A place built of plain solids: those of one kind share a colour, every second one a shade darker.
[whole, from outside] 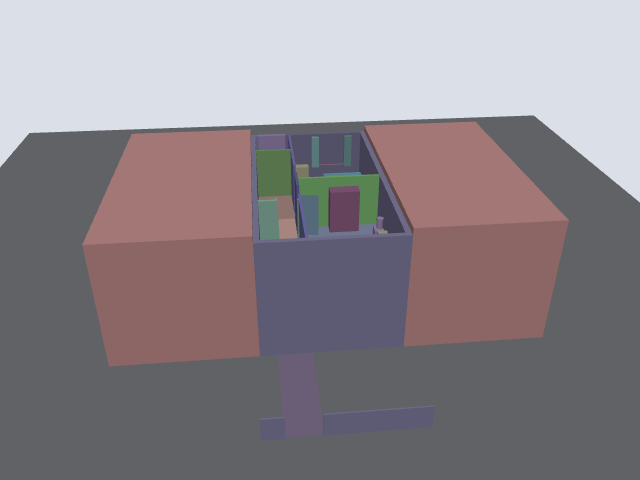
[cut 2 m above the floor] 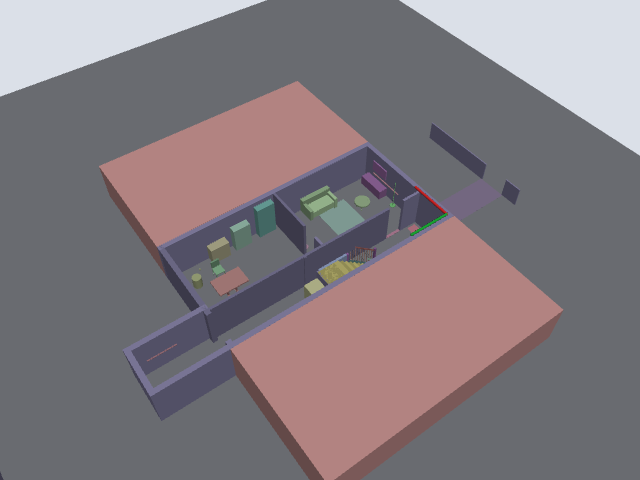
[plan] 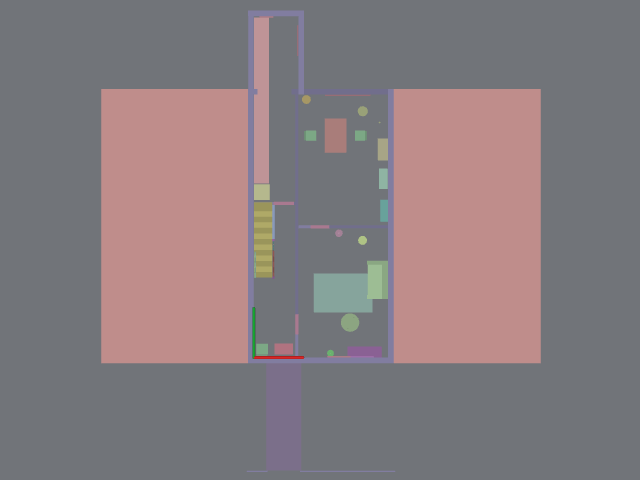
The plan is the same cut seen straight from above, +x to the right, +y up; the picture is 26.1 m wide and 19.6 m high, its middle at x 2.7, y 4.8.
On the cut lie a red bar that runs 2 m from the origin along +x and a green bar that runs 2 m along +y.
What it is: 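A mid-terrace two-storey house, 5.5 m wide inside and 10.7 m deep with a one-storey outshot of 3.2 m behind the kitchen; a hall 1.69 m wide with a straight stair of 14 risers of 203 mm on goings of 225 mm; a front room and a back room; upstairs three bedrooms and a bathroom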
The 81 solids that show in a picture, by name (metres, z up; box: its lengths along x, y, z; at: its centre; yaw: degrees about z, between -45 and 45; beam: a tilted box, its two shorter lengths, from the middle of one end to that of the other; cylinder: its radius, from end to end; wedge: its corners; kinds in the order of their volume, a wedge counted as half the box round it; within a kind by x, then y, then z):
{
 "neighbour_house_1": {"box": [6.0, 11.21, 5.67], "at": [-3.24, 5.37, 2.78]},
 "neighbour_house_2": {"box": [6.0, 11.21, 5.67], "at": [8.71, 5.37, 2.78]},
 "wall_1": {"box": [0.24, 11.21, 5.37], "at": [-0.12, 5.37, 2.63]},
 "wall_2": {"box": [0.24, 3.67, 3.05], "at": [-0.12, 12.34, 1.48]},
 "wall_3": {"box": [0.39, 0.24, 5.37], "at": [-0.04, 10.85, 2.63]},
 "wall_4": {"box": [0.86, 0.06, 1.05], "at": [0.13, -4.65, 0.47]},
 "wall_5": {"box": [0.8, 0.13, 2.75], "at": [0.4, 6.29, 1.33]},
 "wall_6": {"box": [2.29, 0.24, 3.05], "at": [0.91, 14.06, 1.48]},
 "wall_7": {"box": [0.05, 0.13, 2.75], "at": [1.66, 6.29, 1.33]},
 "wall_8": {"box": [0.13, 0.94, 2.75], "at": [1.75, 0.47, 1.33]},
 "wall_9": {"box": [0.13, 8.96, 2.75], "at": [1.75, 6.25, 1.33]},
 "wall_10": {"box": [0.24, 3.44, 3.05], "at": [1.93, 12.45, 1.48]},
 "wall_11": {"box": [0.5, 0.13, 2.75], "at": [2.07, 5.34, 1.33]},
 "wall_12": {"box": [5.95, 0.24, 5.37], "at": [2.74, -0.12, 2.63]},
 "wall_13": {"box": [4.17, 0.24, 5.37], "at": [3.63, 10.85, 2.63]},
 "wall_14": {"box": [3.89, 0.06, 1.05], "at": [3.83, -4.65, 0.47]},
 "wall_15": {"box": [2.4, 0.13, 2.75], "at": [4.28, 5.34, 1.33]},
 "wall_16": {"box": [0.24, 11.21, 5.37], "at": [5.59, 5.37, 2.63]},
 "tread_1": {"box": [0.75, 2.96, 0.22], "at": [0.38, 4.75, 0.09]},
 "tread_2": {"box": [0.75, 2.74, 0.43], "at": [0.38, 4.86, 0.19]},
 "tread_3": {"box": [0.75, 2.51, 0.63], "at": [0.38, 4.97, 0.29]},
 "tread_4": {"box": [0.75, 2.29, 0.83], "at": [0.38, 5.09, 0.4]},
 "tread_5": {"box": [0.75, 2.06, 1.03], "at": [0.38, 5.2, 0.5]},
 "tread_6": {"box": [0.75, 1.84, 1.24], "at": [0.38, 5.31, 0.6]},
 "tread_7": {"box": [0.75, 1.61, 1.44], "at": [0.38, 5.42, 0.7]},
 "tread_8": {"box": [0.75, 1.39, 1.64], "at": [0.38, 5.54, 0.8]},
 "tread_9": {"box": [0.75, 1.16, 1.85], "at": [0.38, 5.65, 0.9]},
 "tread_10": {"box": [0.75, 0.94, 2.05], "at": [0.38, 5.76, 1.0]},
 "tread_11": {"box": [0.75, 0.71, 2.25], "at": [0.38, 5.87, 1.11]},
 "tread_12": {"box": [0.75, 0.48, 2.46], "at": [0.38, 5.99, 1.21]},
 "tread_13": {"box": [0.75, 0.37, 2.66], "at": [0.38, 6.16, 1.31]},
 "upper_floor_rooms_1": {"box": [3.79, 10.74, 0.14], "at": [3.58, 5.37, 2.77]},
 "ground_1": {"box": [1.44, 4.38, 0.5], "at": [1.22, -2.43, -0.25]},
 "landing_wall_1": {"box": [0.13, 3.74, 2.62], "at": [1.75, 1.87, 4.01]},
 "landing_wall_2": {"box": [0.13, 1.4, 2.62], "at": [1.75, 5.3, 4.01]},
 "landing_wall_3": {"box": [0.13, 3.96, 2.62], "at": [1.75, 8.75, 4.01]},
 "wardrobe_bed_1": {"box": [1.33, 0.6, 2.05], "at": [3.85, 4.97, 3.82]},
 "bed_1": {"box": [2.0, 1.31, 0.5], "at": [4.48, 9.6, 3.04]},
 "bedrooms_wall_1": {"box": [3.66, 0.13, 2.62], "at": [3.65, 5.34, 4.01]},
 "upper_floor_back_1": {"box": [1.7, 4.54, 0.14], "at": [0.84, 8.47, 2.77]},
 "back_wall_over_outshot_1": {"box": [1.39, 0.24, 2.62], "at": [0.84, 10.85, 4.01]},
 "sofa_1": {"box": [0.65, 1.24, 0.37], "at": [4.97, 3.17, 0.24]},
 "sofa_2": {"box": [0.86, 0.16, 0.65], "at": [5.05, 2.47, 0.28]},
 "sofa_3": {"box": [0.86, 0.16, 0.65], "at": [5.05, 3.87, 0.28]},
 "sofa_4": {"box": [0.24, 1.56, 0.83], "at": [5.36, 3.17, 0.36]},
 "fridge_freezer_1": {"box": [0.65, 0.65, 1.85], "at": [0.33, 6.76, 0.88]},
 "dresser_1": {"box": [0.8, 0.42, 0.87], "at": [2.31, 10.52, 3.23]},
 "dresser_2": {"box": [0.42, 0.9, 0.92], "at": [5.27, 8.49, 0.41]},
 "bath_wall_1": {"box": [1.69, 0.13, 2.62], "at": [0.84, 8.77, 4.01]},
 "shelf_1": {"box": [0.32, 0.9, 1.82], "at": [5.32, 5.99, 0.86]},
 "slotfit_storage_1": {"box": [0.36, 0.84, 1.34], "at": [5.29, 7.3, 0.62]},
 "stair_bulkhead_1": {"box": [0.11, 1.39, 2.75], "at": [0.8, 5.54, 1.32]},
 "upper_floor_landing_1": {"box": [0.94, 2.95, 0.14], "at": [1.22, 4.75, 2.77]},
 "tv_board_1": {"box": [0.96, 0.06, 0.56], "at": [4.42, 0.03, 1.25]},
 "tv_board_2": {"box": [1.4, 0.46, 0.55], "at": [4.52, 0.23, 0.23]},
 "box_wall_1": {"box": [0.82, 0.13, 2.62], "at": [0.41, 3.24, 4.01]},
 "box_wall_2": {"box": [0.07, 0.13, 2.62], "at": [1.66, 3.24, 4.01]},
 "curtains_curtains_1": {"box": [0.39, 0.19, 1.67], "at": [3.09, 10.64, 4.36]},
 "curtains_curtains_2": {"box": [0.39, 0.19, 1.67], "at": [4.8, 10.64, 4.36]},
 "laid_rug_front_room_1": {"box": [2.4, 1.6, 0.06], "at": [3.65, 2.64, -0.02]},
 "worktop_1": {"box": [0.62, 6.78, 0.04], "at": [0.31, 10.5, 0.88]},
 "nightstand_1": {"box": [0.43, 0.5, 0.6], "at": [5.27, 3.84, 3.09]},
 "nightstand_2": {"cylinder": 0.15, "from": [5.33, 3.92, 3.39], "to": [5.33, 3.92, 3.86]},
 "side_chair_1": {"box": [0.47, 0.45, 0.49], "at": [0.34, 0.34, 0.2]},
 "side_chair_2": {"box": [0.42, 0.42, 0.04], "at": [2.33, 9.06, 0.43]},
 "side_chair_3": {"box": [0.42, 0.42, 0.04], "at": [4.33, 9.06, 0.43]},
 "side_chair_4": {"box": [0.08, 0.38, 0.38], "at": [4.57, 9.06, 0.65]},
 "meeting_table_1": {"box": [0.89, 1.4, 0.07], "at": [3.33, 9.06, 0.7]},
 "clutter_clutter_back_1": {"cylinder": 0.2, "from": [4.45, 10.06, -0.05], "to": [4.45, 10.06, 0.56]},
 "door_leaf_bedroom_front_1": {"box": [0.84, 0.04, 2.05], "at": [2.23, 4.55, 3.82], "yaw": -7.6},
 "slotfit_front_seat_1": {"cylinder": 0.18, "from": [4.44, 4.78, -0.05], "to": [4.44, 4.78, 0.44]},
 "plant_pot_1": {"cylinder": 0.18, "from": [2.14, 10.53, 0.0], "to": [2.14, 10.53, 0.38]},
 "coffee_table_1": {"cylinder": 0.38, "from": [3.93, 1.43, 0.33], "to": [3.93, 1.43, 0.4]},
 "laid_doormat_1": {"box": [0.75, 0.45, 0.06], "at": [1.22, 0.35, -0.02]},
 "threshold_1": {"box": [0.83, 0.13, 0.06], "at": [1.22, 6.29, -0.02]},
 "threshold_2": {"box": [0.13, 0.83, 0.07], "at": [1.75, 1.36, -0.01]},
 "threshold_3": {"box": [0.76, 0.13, 0.06], "at": [2.7, 5.34, -0.02]},
 "window_board_1": {"box": [0.06, 1.26, 0.024], "at": [1.79, 12.94, 0.91]},
 "window_board_2": {"box": [1.86, 0.06, 0.024], "at": [3.83, 10.7, 0.76]},
 "window_board_3": {"box": [1.86, 0.06, 0.024], "at": [3.92, 0.03, 0.76]},
 "slotfit_corner_1": {"cylinder": 0.15, "from": [3.47, 5.08, -0.05], "to": [3.47, 5.08, 0.02]}
}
